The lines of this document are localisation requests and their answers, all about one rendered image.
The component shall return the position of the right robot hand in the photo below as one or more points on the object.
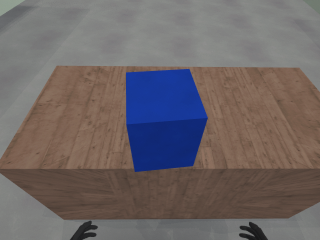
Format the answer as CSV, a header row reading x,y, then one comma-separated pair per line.
x,y
253,229

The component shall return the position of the pedestal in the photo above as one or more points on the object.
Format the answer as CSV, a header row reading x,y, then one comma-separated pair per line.
x,y
258,158

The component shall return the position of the carton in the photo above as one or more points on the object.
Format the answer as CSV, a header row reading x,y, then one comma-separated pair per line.
x,y
165,119

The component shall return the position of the left robot hand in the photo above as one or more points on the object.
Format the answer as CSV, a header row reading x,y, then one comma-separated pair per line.
x,y
80,233

